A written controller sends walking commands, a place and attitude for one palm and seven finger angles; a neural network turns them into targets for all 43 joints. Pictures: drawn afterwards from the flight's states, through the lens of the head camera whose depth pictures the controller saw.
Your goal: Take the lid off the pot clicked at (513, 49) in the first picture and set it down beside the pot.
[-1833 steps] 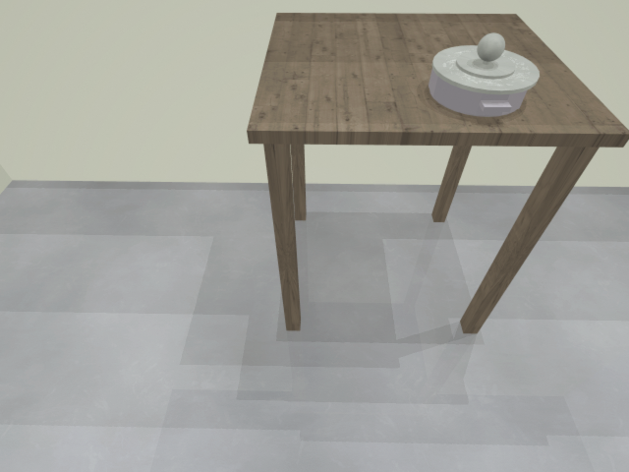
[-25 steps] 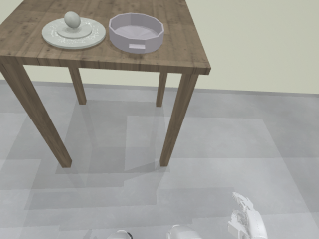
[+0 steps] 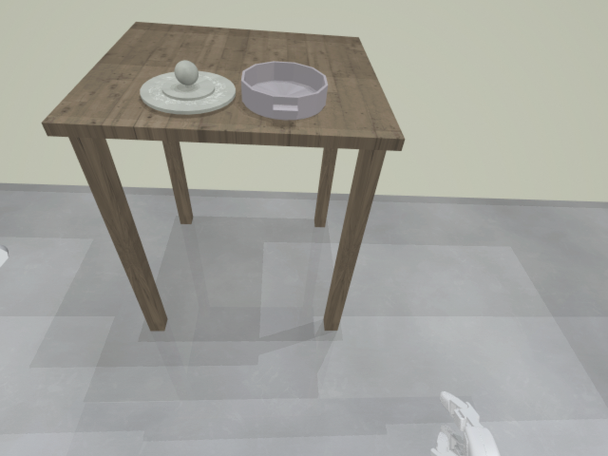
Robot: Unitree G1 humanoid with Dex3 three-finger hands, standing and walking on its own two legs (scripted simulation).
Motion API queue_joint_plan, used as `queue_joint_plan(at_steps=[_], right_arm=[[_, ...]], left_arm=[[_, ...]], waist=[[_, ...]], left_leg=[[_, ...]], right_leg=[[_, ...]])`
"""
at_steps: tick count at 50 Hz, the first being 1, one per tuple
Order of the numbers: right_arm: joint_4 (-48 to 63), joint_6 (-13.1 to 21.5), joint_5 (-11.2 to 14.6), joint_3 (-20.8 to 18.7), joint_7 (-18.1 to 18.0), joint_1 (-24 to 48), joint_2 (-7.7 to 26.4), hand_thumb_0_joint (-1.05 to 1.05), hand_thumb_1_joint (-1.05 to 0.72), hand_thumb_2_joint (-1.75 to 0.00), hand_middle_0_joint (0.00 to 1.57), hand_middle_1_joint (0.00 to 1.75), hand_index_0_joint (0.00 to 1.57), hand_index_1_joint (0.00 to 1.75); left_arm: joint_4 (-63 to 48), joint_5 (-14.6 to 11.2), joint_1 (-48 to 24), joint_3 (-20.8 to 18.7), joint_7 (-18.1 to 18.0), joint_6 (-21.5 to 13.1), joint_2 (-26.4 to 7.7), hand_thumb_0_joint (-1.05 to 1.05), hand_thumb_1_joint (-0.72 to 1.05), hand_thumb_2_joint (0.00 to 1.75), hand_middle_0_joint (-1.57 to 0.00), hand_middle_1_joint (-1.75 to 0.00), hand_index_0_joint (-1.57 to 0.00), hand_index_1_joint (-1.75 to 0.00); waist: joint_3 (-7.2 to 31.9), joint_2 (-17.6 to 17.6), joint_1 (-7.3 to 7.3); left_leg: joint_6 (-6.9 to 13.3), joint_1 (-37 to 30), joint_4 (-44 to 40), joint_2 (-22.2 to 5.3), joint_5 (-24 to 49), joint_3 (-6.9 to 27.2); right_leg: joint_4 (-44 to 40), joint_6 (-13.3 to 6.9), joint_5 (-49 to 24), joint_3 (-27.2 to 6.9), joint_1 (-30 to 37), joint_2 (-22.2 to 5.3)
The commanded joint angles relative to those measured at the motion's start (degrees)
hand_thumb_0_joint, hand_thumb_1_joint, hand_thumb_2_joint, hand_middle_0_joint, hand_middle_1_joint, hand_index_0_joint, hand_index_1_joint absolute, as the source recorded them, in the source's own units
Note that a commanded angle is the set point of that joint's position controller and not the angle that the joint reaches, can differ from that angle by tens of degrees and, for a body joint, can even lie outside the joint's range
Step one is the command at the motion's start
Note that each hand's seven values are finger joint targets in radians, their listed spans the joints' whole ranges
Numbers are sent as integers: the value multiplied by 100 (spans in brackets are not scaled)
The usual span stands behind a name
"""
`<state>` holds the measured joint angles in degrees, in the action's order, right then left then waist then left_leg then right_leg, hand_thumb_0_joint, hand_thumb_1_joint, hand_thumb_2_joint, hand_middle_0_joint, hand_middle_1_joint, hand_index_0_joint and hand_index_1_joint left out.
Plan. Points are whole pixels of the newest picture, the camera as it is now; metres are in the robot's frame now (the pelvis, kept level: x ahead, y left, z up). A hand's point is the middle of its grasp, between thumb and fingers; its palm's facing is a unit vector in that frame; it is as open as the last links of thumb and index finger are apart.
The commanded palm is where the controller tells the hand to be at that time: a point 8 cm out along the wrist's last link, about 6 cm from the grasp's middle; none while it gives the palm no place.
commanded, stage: stop stepping back and stand still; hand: left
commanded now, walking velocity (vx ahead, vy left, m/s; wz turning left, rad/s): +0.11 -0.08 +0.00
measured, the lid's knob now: (186, 72) +0.85 +0.27 +0.13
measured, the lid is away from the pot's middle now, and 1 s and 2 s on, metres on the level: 0.22 0.22 0.22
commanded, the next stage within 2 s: let the arm hang, fingers relaxed in 0.10 s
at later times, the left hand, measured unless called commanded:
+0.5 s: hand out of the picture +0.13 +0.12 -0.17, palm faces +0.20 -0.97 -0.10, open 6.8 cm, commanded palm none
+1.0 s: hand out of the picture +0.08 +0.15 -0.17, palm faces +0.13 -0.96 -0.23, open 7.3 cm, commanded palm none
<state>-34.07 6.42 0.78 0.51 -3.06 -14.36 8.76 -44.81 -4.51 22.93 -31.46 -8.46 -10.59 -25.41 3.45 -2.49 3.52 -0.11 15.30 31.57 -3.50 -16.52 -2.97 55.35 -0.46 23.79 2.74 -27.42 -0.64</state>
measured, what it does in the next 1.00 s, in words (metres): steps on the spot: right foot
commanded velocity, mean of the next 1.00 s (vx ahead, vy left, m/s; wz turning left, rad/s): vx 0.00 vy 0.00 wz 0.00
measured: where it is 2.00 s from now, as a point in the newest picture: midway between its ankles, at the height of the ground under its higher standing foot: outside the picture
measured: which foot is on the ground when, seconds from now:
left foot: down 0.00-1.00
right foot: up 0.00-0.08, down 0.10-1.00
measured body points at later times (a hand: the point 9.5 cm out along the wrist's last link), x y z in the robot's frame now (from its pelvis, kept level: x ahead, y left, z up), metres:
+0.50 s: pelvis +0.03 -0.04 -0.03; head +0.05 -0.04 +0.42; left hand +0.12 +0.17 -0.16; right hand +0.09 -0.30 -0.18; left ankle +0.00 +0.10 -0.71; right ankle +0.09 -0.12 -0.73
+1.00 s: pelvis +0.06 -0.03 +0.00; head +0.07 -0.05 +0.45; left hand +0.07 +0.20 -0.15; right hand +0.06 -0.23 -0.17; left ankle -0.01 +0.08 -0.73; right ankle +0.09 -0.12 -0.73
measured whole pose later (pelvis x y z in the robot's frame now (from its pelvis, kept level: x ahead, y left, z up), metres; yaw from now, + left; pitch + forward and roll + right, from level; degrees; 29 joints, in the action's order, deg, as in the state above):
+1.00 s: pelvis +0.06 -0.03 +0.00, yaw +5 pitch -1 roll -1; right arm -62.7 -1.1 -0.3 -1.6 -2.5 -18.4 6.1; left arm 63.5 0.0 12.9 -1.1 -2.9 0.1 -7.9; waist -1.0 3.0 1.3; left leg 0.0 6.3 26.6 -1.7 -19.6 -2.4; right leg 25.4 -2.6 11.5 0.0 -13.2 3.8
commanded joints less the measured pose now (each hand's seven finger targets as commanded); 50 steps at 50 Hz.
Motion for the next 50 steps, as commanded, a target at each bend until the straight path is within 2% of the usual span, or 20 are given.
queue_joint_plan(at_steps=[1, 3, 6, 8, 9, 10, 11, 12, 14, 18, 19, 20, 21, 23, 26, 28, 30, 31, 36, 50], right_arm=[[647, 197, -63, -234, 6, 768, 867, 0, -90, -90, 20, 30, 20, 30], [702, 116, 15, -273, -28, 776, 941, 0, -90, -90, 20, 30, 20, 30], [519, 41, 58, -330, -58, 563, 967, 0, -90, -90, 20, 30, 20, 30], [391, -51, 151, -366, -2, 606, 923, 0, -90, -90, 20, 30, 20, 30], [-640, 226, 172, -629, 301, 95, 1684, 0, -90, -90, 20, 30, 20, 30], [-716, -72, 84, -564, 335, -219, 1384, 0, -90, -90, 20, 30, 20, 30], [-710, -264, -44, -490, 322, -456, 1398, 0, -90, -90, 20, 30, 20, 30], [-702, -268, -185, -548, 288, -441, 1564, 0, -90, -90, 20, 30, 20, 30], [-441, -232, -360, -621, 218, -370, 1777, 0, -90, -90, 20, 30, 20, 30], [-509, -506, -416, -423, 145, 510, 1520, 0, -90, -90, 20, 30, 20, 30], [-652, -542, -341, -371, 165, 430, 1283, 0, -90, -90, 20, 30, 20, 30], [-708, -590, -203, -348, 178, 179, 891, 0, -90, -90, 20, 30, 20, 30], [-850, -646, -167, -387, 238, 132, 1002, 0, -90, -90, 20, 30, 20, 30], [-1220, -755, -173, -440, 238, -204, 966, 0, -90, -90, 20, 30, 20, 30], [-1415, -705, -200, -492, 201, -354, 748, 0, -90, -90, 20, 30, 20, 30], [-1837, -711, -186, -410, 182, -1091, 396, 0, -90, -90, 20, 30, 20, 30], [-1982, -628, -223, -411, 92, -1199, 678, 0, -90, -90, 20, 30, 20, 30], [-1857, -647, -228, -394, 39, -894, 825, 0, -90, -90, 20, 30, 20, 30], [-2223, -645, -111, -323, 30, -958, 393, 0, -90, -90, 20, 30, 20, 30], [-2845, -684, -114, -290, 27, -997, 226, 0, -90, -90, 20, 30, 20, 30]], left_arm=[[-1506, 23, -666, -1062, -248, -476, -1534, 0, 90, 90, -20, -30, -20, -30], [-912, 53, -1112, -879, -247, -330, -1389, 0, 90, 90, -20, -30, -20, -30], [85, -26, -1749, -938, -251, -261, -1713, 0, 90, 90, -20, -30, -20, -30], [515, -4, -1738, -896, -208, -222, -1517, 0, 90, 90, -20, -30, -20, -30], [4633, 551, -480, 2177, 525, 854, 768, 0, 90, 90, -20, -30, -20, -30], [4766, 602, -416, 2381, 722, 1288, 960, 0, 90, 90, -20, -30, -20, -30], [4879, 601, -333, 2465, 827, 1351, 1232, 0, 90, 90, -20, -30, -20, -30], [4935, 654, -519, 2555, 896, 1317, 1404, 0, 90, 90, -20, -30, -20, -30], [5156, 667, -1372, 2528, 881, 1165, 1020, 0, 90, 90, -20, -30, -20, -30], [7127, 570, -928, 2563, 887, 1224, 815, 0, 90, 90, -20, -30, -20, -30], [7669, 604, -513, 2572, 869, 1165, 552, 0, 90, 90, -20, -30, -20, -30], [8059, 601, -368, 2556, 812, 1070, 67, 0, 90, 90, -20, -30, -20, -30], [8260, 561, -535, 2675, 802, 1059, -33, 0, 90, 90, -20, -30, -20, -30], [8684, 553, -1063, 2701, 715, 1010, 216, 0, 90, 90, -20, -30, -20, -30], [8815, 672, -1146, 2521, 581, 959, 859, 0, 90, 90, -20, -30, -20, -30], [9080, 581, -1174, 2618, 590, 991, 967, 0, 90, 90, -20, -30, -20, -30], [9325, 433, -837, 2754, 677, 995, 1258, 0, 90, 90, -20, -30, -20, -30], [9404, 419, -839, 2827, 699, 982, 1288, 0, 90, 90, -20, -30, -20, -30], [10118, 438, -802, 2893, 645, 954, 963, 0, 90, 90, -20, -30, -20, -30], [10657, 457, -823, 2945, 553, 983, 1202, 0, 90, 90, -20, -30, -20, -30]], waist=[[63, 2091, -267], [135, 1393, -180], [83, -368, -92], [-90, -824, -190], [-459, -377, 289], [-144, -180, 331], [-372, 583, 226], [-445, 1313, 183], [-382, 36, 233], [-466, -45, -619], [-263, -762, -754], [-274, -1736, -562], [-229, -306, -500], [-242, -246, -161], [128, 99, -108], [170, 201, 90], [132, 1315, -135], [-33, 1020, -244], [140, 305, -192], [-710, 183, -175]], left_leg=[[563, 620, -1499, -1077, -1182, 838], [371, 1204, -824, -683, -1823, 466], [120, 1449, 1935, 241, -1031, -2], [168, 1063, 1986, -30, -1389, 345], [33, 1186, 1959, -633, -1282, 313], [103, 31, 910, -426, -464, 518], [557, 159, -209, -817, -60, 1622], [960, 0, -1129, -1524, 288, 2875], [1535, 252, -1023, -1905, 1529, 3582], [611, 1680, -286, -1089, 1257, 1411], [238, 1820, 631, -242, 192, 682], [-39, 2034, 1886, 556, -1332, -35], [23, 1433, 2570, 425, -1912, 256], [31, 1338, 3287, 342, -1482, 401], [160, 781, 2199, -6, -1568, 634], [227, -315, 159, 133, -711, 390], [713, -913, -890, -918, 985, 1677], [849, -540, -951, -1218, 1419, 1618], [142, -235, -466, -217, 823, 263], [231, -396, -1029, -305, 481, 377]], right_leg=[[-1926, 1, -173, 365, 1320, 99], [-2797, -74, -234, 411, 2410, 189], [-4163, -1038, -288, -2750, 2050, -1696], [-4242, -1062, 354, -2401, 1386, -1784], [-2790, -772, -1474, -428, 351, -2061], [-1956, -479, -652, -118, -569, -1215], [-786, -92, 480, 344, -1056, -359], [481, 106, 872, 191, -1600, 39], [1230, 192, 815, -814, -1541, -190], [-904, 178, 95, -574, 1125, -147], [-2110, 27, -460, -1074, 1721, -284], [-3396, -425, -611, -2992, 1638, -1425], [-3960, -895, -41, -3509, 1095, -1782], [-4129, -896, 586, -3548, 767, -1396], [-3654, -1203, -926, -2771, 869, -1476], [-3100, -874, -1780, -1946, 787, -996], [-2221, -219, -1514, -872, 388, -84], [-2344, -63, -1400, -528, 724, 21], [-3031, -332, -3228, -1138, 2185, -497], [-3461, -241, -2267, -1036, 1692, -297]])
